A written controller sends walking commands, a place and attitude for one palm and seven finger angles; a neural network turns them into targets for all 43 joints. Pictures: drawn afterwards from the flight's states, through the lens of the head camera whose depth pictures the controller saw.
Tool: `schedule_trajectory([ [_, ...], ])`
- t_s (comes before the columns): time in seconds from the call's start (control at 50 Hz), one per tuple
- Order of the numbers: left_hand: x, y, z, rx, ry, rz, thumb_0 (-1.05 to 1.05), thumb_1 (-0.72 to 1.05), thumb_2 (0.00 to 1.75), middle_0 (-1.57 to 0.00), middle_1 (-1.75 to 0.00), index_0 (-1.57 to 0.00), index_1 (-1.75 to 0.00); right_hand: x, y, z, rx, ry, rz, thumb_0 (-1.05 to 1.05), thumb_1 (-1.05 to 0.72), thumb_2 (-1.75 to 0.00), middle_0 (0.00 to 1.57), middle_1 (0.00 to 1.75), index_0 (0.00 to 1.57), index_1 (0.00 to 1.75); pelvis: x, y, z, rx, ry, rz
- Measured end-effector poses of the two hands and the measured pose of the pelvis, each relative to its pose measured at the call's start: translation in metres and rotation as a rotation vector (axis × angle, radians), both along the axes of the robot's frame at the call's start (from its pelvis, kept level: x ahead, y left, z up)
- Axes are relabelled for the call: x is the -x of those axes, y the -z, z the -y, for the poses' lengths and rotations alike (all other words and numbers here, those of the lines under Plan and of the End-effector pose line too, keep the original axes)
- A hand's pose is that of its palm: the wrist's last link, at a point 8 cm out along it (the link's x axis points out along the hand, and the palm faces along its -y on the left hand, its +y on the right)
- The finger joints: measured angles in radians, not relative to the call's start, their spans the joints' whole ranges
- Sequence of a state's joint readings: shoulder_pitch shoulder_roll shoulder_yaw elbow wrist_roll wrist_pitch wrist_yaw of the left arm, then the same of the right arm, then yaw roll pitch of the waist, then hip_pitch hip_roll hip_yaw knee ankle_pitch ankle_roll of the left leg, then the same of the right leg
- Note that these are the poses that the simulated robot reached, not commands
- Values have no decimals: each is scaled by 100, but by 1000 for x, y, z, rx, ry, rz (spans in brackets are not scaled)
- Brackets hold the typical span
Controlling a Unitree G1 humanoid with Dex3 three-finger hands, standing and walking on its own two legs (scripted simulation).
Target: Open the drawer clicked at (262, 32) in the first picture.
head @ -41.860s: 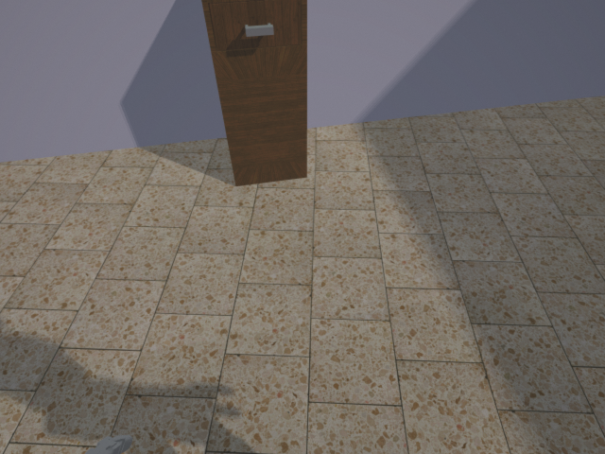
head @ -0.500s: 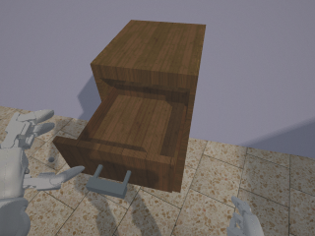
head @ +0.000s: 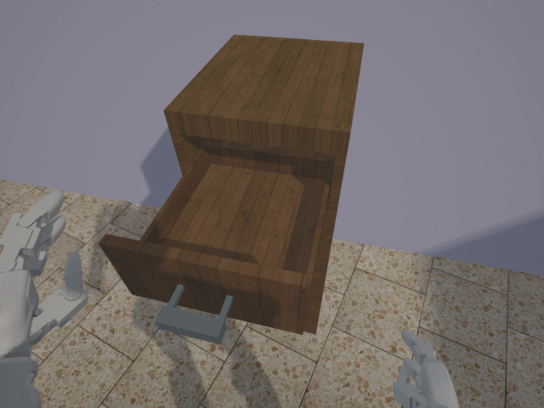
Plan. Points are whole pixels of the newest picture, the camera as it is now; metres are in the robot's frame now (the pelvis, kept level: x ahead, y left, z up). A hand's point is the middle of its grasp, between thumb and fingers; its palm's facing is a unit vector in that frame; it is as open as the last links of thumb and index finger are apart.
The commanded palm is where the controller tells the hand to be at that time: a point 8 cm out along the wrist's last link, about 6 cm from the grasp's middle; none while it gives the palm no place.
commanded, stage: draw the hand back to the body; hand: left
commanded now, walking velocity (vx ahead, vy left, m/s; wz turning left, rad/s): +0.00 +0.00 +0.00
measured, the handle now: (197, 310) +0.26 +0.16 -0.01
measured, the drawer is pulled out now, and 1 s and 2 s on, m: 0.30 0.30 0.30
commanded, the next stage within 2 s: step back with the hand held close in 0.08 s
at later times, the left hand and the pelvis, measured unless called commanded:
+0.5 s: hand (78, 315) +0.17 +0.24 +0.14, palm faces +0.31 -0.83 -0.46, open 7.4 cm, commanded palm +0.10 +0.29 +0.18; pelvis -0.02 +0.01 -0.01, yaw +1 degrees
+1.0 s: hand (21, 398) +0.09 +0.23 +0.17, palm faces +0.42 -0.83 -0.37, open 7.4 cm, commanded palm +0.02 +0.28 +0.18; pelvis -0.11 +0.00 -0.02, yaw +0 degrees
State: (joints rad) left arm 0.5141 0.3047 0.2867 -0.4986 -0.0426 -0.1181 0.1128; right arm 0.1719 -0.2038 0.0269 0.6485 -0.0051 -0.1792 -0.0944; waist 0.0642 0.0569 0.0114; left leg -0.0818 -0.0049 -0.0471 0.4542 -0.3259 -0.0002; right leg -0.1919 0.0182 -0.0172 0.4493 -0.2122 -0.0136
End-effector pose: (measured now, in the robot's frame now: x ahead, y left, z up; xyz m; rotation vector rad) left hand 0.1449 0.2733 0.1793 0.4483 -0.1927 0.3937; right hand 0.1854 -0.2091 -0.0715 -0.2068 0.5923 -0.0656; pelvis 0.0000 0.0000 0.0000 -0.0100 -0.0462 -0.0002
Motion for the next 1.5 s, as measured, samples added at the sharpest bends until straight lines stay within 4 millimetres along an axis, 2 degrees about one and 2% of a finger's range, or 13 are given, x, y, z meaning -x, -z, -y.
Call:
schedule_trajectory([
  [0.2, 1, -3, 2, -19, 7, 2, 1, 88, 90, -21, -31, -21, -31, 7, 2, 2, -4, 9, -9, 1, -90, -90, 20, 30, 20, 30, 2, 0, 2, -1, 1, 4],
  [0.3, 0, -6, -5, -79, -2, 10, 1, 89, 90, -21, -30, -21, -30, 16, 5, 12, 28, 24, -59, 1, -90, -90, 20, 30, 20, 30, 7, 2, 1, 9, -15, -40],
  [0.48, 7, 20, -5, -53, 75, -82, 1, 89, 90, -21, -30, -21, -30, 51, 3, 30, 93, 127, -124, 1, -90, -90, 20, 30, 20, 30, 22, 7, -10, 4, -16, -82],
  [0.68, 51, 4, -16, -101, 72, 90, 1, 89, 90, -21, -30, -21, -30, 84, -6, 14, 108, 89, -55, 1, -90, -90, 20, 30, 20, 30, 54, 15, -10, -7, -6, -65],
  [0.8, 75, 9, -8, -67, 21, 158, 1, 89, 90, -21, -30, -21, -30, 102, 4, 9, 75, 47, -5, 1, -90, -90, 20, 30, 20, 30, 75, 25, -3, -12, 5, -43],
  [0.92, 89, 9, 4, -31, 27, 175, 1, 89, 90, -21, -30, -21, -30, 137, 16, 19, 91, 43, -78, 1, -90, -90, 20, 30, 20, 30, 97, 24, 0, -17, -3, -45],
  [1.02, 104, 1, 3, -89, 64, 168, 1, 89, 90, -21, -30, -21, -30, 171, 17, 33, 125, 92, -106, 1, -90, -90, 20, 30, 20, 30, 116, 22, -2, 9, -6, -39],
  [1.1, 119, -3, 4, -125, 60, 154, 1, 89, 90, -21, -30, -21, -30, 193, 23, 38, 80, 136, -103, 1, -90, -90, 20, 30, 20, 30, 129, 23, 7, 10, 11, -45],
  [1.22, 145, 4, 28, -98, 75, 95, 1, 89, 90, -21, -30, -21, -30, 221, 38, 46, 20, 105, -154, 1, -90, -90, 20, 30, 20, 30, 159, 21, 24, 15, 8, -50],
  [1.28, 158, 1, 34, -69, 87, 77, 1, 89, 90, -21, -30, -21, -30, 233, 30, 51, 9, 92, -196, 1, -90, -90, 20, 30, 20, 30, 170, 10, 27, -34, -2, -57],
  [1.36, 176, -1, 31, -81, 81, 43, 1, 89, 90, -21, -30, -21, -30, 238, 11, 57, 27, 108, -168, 1, -90, -90, 20, 30, 20, 30, 183, -1, 30, -72, 2, -75],
  [1.44, 193, -1, 23, -84, 77, 58, 1, 89, 90, -21, -30, -21, -30, 237, -4, 58, 78, 83, -113, 1, -90, -90, 20, 30, 20, 30, 202, -1, 25, -57, -16, -90],
  [1.5, 209, 2, 17, -77, 97, 92, 1, 89, 90, -21, -30, -21, -30, 239, -8, 55, 120, 62, -78, 1, -90, -90, 20, 30, 20, 30, 221, 8, 17, -18, -42, -93],
])
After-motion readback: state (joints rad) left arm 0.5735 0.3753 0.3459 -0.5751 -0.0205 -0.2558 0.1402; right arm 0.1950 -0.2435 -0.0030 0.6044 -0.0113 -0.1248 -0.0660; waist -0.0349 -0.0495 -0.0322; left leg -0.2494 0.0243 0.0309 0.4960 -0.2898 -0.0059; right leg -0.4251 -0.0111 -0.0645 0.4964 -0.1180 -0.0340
